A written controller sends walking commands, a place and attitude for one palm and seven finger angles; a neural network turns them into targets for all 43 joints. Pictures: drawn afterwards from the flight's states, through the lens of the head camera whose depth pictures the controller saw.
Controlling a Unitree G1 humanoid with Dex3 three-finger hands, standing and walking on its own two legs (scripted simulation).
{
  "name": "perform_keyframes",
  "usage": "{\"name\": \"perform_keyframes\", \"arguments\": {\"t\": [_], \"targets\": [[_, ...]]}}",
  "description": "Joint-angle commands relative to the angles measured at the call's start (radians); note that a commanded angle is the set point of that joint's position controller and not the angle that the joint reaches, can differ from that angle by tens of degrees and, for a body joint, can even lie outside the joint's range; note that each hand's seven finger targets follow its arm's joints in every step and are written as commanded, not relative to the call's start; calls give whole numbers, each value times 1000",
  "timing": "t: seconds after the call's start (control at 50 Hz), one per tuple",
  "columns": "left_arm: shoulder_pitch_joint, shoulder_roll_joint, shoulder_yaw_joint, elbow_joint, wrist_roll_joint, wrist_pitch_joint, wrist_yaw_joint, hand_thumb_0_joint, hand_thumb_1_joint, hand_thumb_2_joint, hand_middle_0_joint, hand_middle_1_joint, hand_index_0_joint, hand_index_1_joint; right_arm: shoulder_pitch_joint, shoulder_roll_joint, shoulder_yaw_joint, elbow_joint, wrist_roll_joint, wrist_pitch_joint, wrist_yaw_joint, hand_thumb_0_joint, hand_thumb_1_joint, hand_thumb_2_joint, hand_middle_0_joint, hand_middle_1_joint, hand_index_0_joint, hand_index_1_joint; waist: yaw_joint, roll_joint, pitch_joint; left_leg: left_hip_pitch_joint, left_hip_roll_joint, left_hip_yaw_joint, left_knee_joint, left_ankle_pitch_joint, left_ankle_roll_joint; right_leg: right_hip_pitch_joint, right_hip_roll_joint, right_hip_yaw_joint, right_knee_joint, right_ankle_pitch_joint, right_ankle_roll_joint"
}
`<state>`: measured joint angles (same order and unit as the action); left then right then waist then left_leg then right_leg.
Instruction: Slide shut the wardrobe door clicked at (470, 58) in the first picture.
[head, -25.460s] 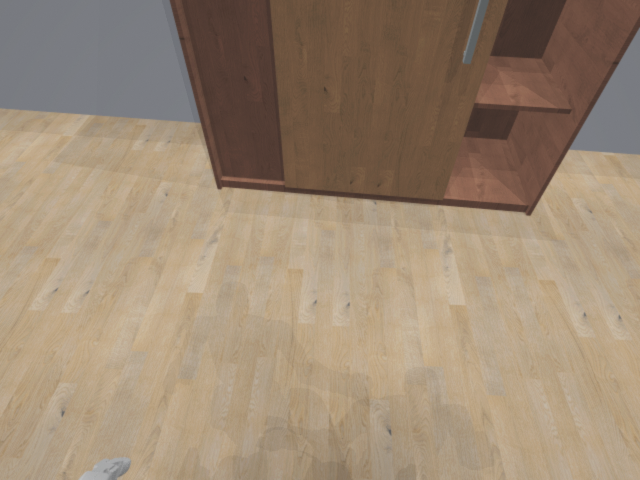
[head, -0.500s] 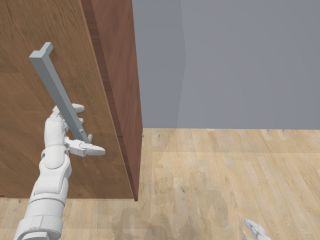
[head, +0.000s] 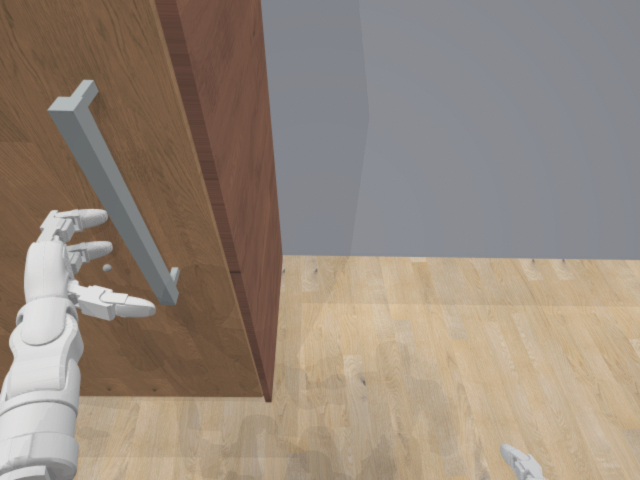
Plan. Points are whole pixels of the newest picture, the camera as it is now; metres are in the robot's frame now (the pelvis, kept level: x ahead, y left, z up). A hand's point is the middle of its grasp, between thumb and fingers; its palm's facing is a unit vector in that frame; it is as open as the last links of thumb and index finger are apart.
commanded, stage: slip the hand off the handle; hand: left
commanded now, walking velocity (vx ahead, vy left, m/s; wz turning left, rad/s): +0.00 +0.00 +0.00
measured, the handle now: (137, 216) +0.39 +0.27 +0.11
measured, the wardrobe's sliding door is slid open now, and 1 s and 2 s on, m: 0.00 0.00 0.00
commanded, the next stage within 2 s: draw the hand back to the body in 0.82 s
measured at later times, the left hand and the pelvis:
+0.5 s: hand (72, 308) +0.29 +0.32 +0.06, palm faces +0.41 -0.88 -0.23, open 14.6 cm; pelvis +0.00 +0.01 -0.01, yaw +0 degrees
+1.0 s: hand (45, 362) +0.22 +0.32 +0.06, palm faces +0.40 -0.90 -0.19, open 14.6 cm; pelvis +0.00 +0.00 -0.01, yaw +2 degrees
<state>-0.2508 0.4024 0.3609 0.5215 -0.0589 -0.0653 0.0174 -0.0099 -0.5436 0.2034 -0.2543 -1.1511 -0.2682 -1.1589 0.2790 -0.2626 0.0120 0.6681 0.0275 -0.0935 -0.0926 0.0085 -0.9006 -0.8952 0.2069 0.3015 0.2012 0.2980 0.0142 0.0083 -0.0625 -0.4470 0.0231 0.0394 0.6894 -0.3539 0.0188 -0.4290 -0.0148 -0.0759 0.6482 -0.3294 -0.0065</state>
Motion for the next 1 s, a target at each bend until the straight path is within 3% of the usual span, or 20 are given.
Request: {"name": "perform_keyframes", "arguments": {"t": [0.0,0.02,0.04,0.1,0.14,0.3,0.44,0.5,0.54,0.58,0.62,0.68,0.72,0.76,0.82,0.86,0.92,0.94,0.96,0.98], "targets": [[-332,281,76,-172,-17,-94,-33,0,-550,200,-250,-1150,-250,-1150,-14,-148,-49,-123,-1,-42,-16,0,-900,-900,200,300,200,300,-18,43,-228,103,-24,-38,-72,289,10,73,22,39,-62,251,-14],[-333,326,115,-166,-17,-103,-36,0,-550,200,-250,-1150,-250,-1150,-7,-151,-54,-120,-2,-41,-17,0,-900,-900,200,300,200,300,-14,33,-242,92,-21,-39,-69,276,12,79,23,41,-61,234,-13],[-345,316,97,-163,-15,-108,-45,0,-550,200,-250,-1150,-250,-1150,-11,-151,-50,-124,-1,-41,-17,0,-900,-900,200,300,200,300,-14,71,-249,94,-26,-37,-70,266,12,72,21,43,-58,224,-14],[-374,342,111,-119,-16,-121,-62,0,-550,200,-250,-1150,-250,-1150,4,-156,-52,-115,-1,-41,-19,0,-900,-900,200,300,200,300,-23,70,-241,90,-25,-43,-63,253,13,48,23,40,-55,208,-14],[-282,334,123,-133,-28,-127,-75,0,-550,200,-250,-1150,-250,-1150,7,-155,-57,-130,-3,-41,-13,0,-900,-900,200,300,200,300,1,53,-297,91,-27,-37,-56,284,16,88,24,43,-47,242,-13],[-54,322,172,-274,-69,-111,-72,0,-550,200,-250,-1150,-250,-1150,-18,-151,-62,-174,1,-53,4,0,-900,-900,200,300,200,300,30,50,-254,73,-19,-43,-61,308,13,73,32,25,-33,239,-14],[16,293,163,-413,-79,-117,-57,0,-550,200,-250,-1150,-250,-1150,-48,-142,-57,-171,-5,-78,-7,0,-900,-900,200,300,200,300,12,72,-232,91,-15,-52,-59,270,9,37,34,22,-33,187,-11],[33,241,113,-462,-88,-113,-72,0,-550,200,-250,-1150,-250,-1150,-66,-135,-52,-171,-2,-93,-15,0,-900,-900,200,300,200,300,8,101,-214,113,-14,-64,-66,258,2,15,34,15,-32,165,-14],[81,255,128,-486,-89,-107,-72,0,-550,200,-250,-1150,-250,-1150,-67,-134,-51,-170,-2,-102,-18,0,-900,-900,200,300,200,300,18,113,-224,115,-14,-69,-66,265,-1,24,33,14,-30,166,-17],[121,203,90,-505,-95,-92,-74,0,-550,200,-250,-1150,-250,-1150,-75,-128,-48,-175,-1,-112,-20,0,-900,-900,200,300,200,300,18,99,-205,122,-12,-76,-71,269,-6,14,33,5,-29,163,-15],[158,230,123,-507,-99,-80,-71,0,-550,200,-250,-1150,-250,-1150,-68,-132,-48,-171,-2,-116,-22,0,-900,-900,200,300,200,300,24,66,-195,109,-12,-78,-71,266,-8,26,34,3,-35,165,-16],[212,201,108,-550,-106,-66,-75,0,-550,200,-250,-1150,-250,-1150,-82,-125,-46,-182,0,-124,-21,0,-900,-900,200,300,200,300,27,61,-190,111,-15,-76,-72,270,-9,29,32,1,-35,173,-14],[236,222,125,-583,-102,-61,-74,0,-550,200,-250,-1150,-250,-1150,-82,-124,-44,-184,-1,-124,-22,0,-900,-900,200,300,200,300,32,82,-181,106,-15,-73,-72,280,-11,38,31,3,-35,178,-17],[279,187,104,-627,-106,-61,-73,0,-550,200,-250,-1150,-250,-1150,-90,-115,-43,-192,-2,-134,-19,0,-900,-900,200,300,200,300,35,99,-186,119,-16,-75,-71,291,-15,34,32,-2,-31,180,-17],[334,217,149,-629,-116,-62,-73,0,-550,200,-250,-1150,-250,-1150,-81,-119,-45,-186,-5,-137,-21,0,-900,-900,200,300,200,300,38,56,-169,92,-18,-72,-63,284,-12,42,33,-1,-33,186,-15],[305,189,120,-652,-118,-67,-80,0,-550,200,-250,-1150,-250,-1150,-93,-113,-40,-187,-2,-142,-22,0,-900,-900,200,300,200,300,30,92,-160,94,-22,-71,-62,261,-12,23,30,1,-32,167,-15],[251,215,133,-642,-121,-72,-85,0,-550,200,-250,-1150,-250,-1150,-92,-119,-40,-170,-4,-150,-33,0,-900,-900,200,300,200,300,16,90,-142,82,-22,-75,-59,213,-8,4,30,6,-40,126,-15],[193,150,90,-688,-230,-134,-196,0,-550,200,-250,-1150,-250,-1150,-83,-131,-32,-164,6,-170,-43,0,-900,-900,200,300,200,300,-37,73,-174,108,-21,-76,-41,215,-8,24,31,13,-46,147,-14],[217,222,141,-646,-249,-162,-257,0,-550,200,-250,-1150,-250,-1150,-86,-132,-32,-150,8,-180,-54,0,-900,-900,200,300,200,300,0,67,-194,99,-22,-75,-33,213,-4,49,33,22,-39,159,-18],[219,244,161,-628,-278,-176,-311,0,-550,200,-250,-1150,-250,-1150,-90,-136,-29,-153,10,-189,-61,0,-900,-900,200,300,200,300,1,67,-201,90,-25,-74,-32,213,0,62,32,28,-41,171,-18]]}}
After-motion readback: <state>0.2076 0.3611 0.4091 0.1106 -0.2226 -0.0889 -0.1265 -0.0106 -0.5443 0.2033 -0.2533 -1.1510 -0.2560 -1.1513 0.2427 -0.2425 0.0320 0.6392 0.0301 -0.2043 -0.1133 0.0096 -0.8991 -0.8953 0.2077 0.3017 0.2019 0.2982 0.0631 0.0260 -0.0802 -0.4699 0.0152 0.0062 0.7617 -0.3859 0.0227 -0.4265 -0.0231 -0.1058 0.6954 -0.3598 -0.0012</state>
